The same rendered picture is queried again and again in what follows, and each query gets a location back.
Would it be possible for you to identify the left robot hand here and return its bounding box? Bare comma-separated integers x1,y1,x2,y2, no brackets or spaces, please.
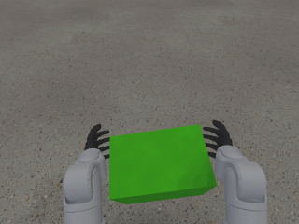
84,123,110,159

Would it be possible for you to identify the carton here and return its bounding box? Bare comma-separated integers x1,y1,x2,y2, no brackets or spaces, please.
109,124,218,204

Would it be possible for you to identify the right robot hand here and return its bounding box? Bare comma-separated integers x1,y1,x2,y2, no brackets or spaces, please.
203,120,233,159

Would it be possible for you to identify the robot right forearm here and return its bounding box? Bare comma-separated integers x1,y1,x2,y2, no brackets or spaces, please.
214,145,268,224

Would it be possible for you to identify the robot left forearm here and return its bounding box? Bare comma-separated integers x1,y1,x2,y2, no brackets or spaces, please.
63,148,107,224

